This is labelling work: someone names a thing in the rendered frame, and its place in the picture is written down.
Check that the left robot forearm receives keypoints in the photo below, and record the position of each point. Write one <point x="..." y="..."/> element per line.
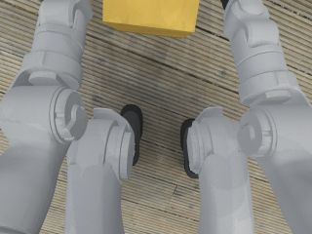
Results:
<point x="58" y="46"/>

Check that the left robot upper arm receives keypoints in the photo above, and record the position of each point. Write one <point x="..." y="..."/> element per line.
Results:
<point x="40" y="123"/>

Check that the right robot forearm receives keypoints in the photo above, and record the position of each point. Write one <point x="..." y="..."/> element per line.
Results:
<point x="259" y="57"/>

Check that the left robot shin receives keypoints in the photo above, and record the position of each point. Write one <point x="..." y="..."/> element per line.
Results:
<point x="99" y="113"/>

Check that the carton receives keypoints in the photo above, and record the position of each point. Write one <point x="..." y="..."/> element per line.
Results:
<point x="166" y="18"/>

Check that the robot right foot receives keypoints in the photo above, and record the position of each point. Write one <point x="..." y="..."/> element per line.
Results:
<point x="183" y="144"/>

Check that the right robot upper arm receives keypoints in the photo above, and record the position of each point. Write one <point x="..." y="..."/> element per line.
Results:
<point x="279" y="138"/>

